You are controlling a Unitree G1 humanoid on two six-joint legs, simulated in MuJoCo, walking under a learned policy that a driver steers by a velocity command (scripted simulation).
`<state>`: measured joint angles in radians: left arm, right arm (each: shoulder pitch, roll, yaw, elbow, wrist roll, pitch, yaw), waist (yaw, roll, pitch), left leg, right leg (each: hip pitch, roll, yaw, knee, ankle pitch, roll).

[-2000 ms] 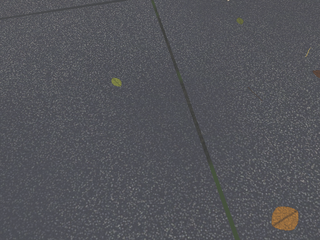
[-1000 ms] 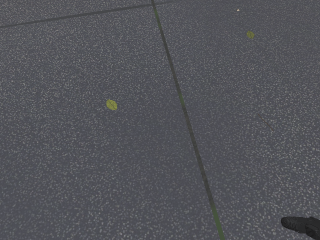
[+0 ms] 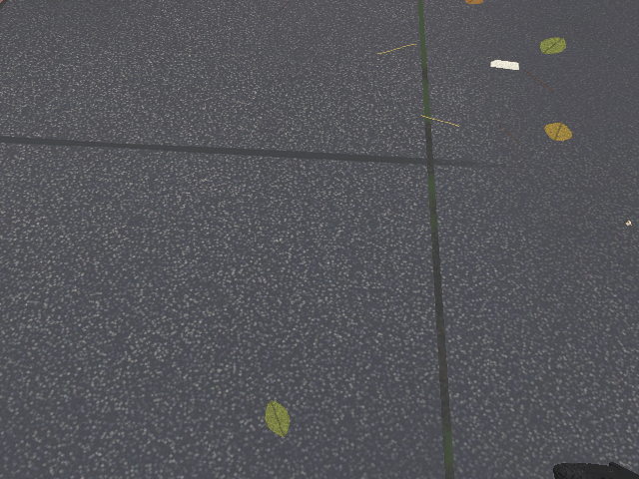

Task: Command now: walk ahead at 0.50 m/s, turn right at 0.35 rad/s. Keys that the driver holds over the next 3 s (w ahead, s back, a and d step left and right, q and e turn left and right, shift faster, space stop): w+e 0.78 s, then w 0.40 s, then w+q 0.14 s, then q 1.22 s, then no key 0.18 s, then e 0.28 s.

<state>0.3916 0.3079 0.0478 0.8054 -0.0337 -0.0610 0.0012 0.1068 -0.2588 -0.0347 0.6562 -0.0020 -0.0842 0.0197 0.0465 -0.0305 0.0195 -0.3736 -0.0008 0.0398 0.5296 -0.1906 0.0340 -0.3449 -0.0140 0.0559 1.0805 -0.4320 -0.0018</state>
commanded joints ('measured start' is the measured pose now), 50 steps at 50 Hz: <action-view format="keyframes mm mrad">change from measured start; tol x32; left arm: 1 -71 101 33 -110 7 -8 3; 50 -109 122 35 -180 14 3 16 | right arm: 1 129 -93 -35 10 -7 -10 -2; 50 181 -146 -51 55 3 -26 10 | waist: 1 -77 158 -48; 17 -111 76 68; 23 49 -167 -418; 44 -46 -105 -37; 47 -78 399 -309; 50 -111 93 -43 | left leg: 1 337 282 -332 -311 -29 168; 15 405 283 91 -366 296 121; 20 438 260 179 64 879 56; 23 -357 -43 -84 873 -422 -56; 24 -453 15 -143 884 -333 -37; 38 -133 20 -104 57 273 -109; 45 204 58 -122 -71 123 23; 47 675 388 -805 -213 -207 253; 50 410 297 -565 -277 -248 178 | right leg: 1 -383 -106 54 103 109 -1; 20 5 64 -177 -487 253 -136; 23 764 -333 805 -742 84 -444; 31 125 -134 254 -852 527 -299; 43 204 -146 338 -694 318 -188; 50 -426 -3 96 174 34 -29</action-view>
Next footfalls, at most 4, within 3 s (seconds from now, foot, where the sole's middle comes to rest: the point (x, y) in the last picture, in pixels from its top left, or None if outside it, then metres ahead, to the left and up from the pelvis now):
0.42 right None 0.36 -0.18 -0.77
0.90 left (373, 389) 0.68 -0.08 -0.77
1.40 right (525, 359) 0.78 -0.43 -0.77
1.84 left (422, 310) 0.90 -0.20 -0.77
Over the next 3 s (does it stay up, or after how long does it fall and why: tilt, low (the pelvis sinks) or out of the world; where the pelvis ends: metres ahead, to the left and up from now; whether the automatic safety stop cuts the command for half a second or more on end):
stays up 0.79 -0.27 0.01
